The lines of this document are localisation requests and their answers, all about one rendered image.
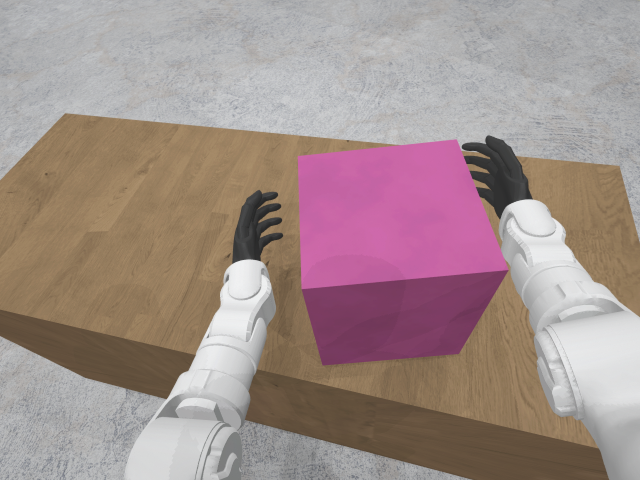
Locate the right robot forearm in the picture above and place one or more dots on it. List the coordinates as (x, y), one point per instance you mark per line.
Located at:
(552, 284)

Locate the robot left upper arm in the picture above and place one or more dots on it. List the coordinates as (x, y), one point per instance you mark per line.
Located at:
(186, 449)

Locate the robot right upper arm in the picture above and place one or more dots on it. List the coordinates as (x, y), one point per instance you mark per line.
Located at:
(589, 368)

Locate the pedestal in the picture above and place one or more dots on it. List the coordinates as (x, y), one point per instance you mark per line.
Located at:
(115, 235)

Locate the robot left hand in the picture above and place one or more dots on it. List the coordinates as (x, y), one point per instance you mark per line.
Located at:
(247, 242)

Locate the left robot forearm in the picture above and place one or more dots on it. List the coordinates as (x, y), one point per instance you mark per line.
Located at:
(216, 387)

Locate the robot right hand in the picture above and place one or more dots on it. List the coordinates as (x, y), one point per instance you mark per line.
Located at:
(506, 179)

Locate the carton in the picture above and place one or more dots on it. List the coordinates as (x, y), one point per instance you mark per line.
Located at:
(398, 257)

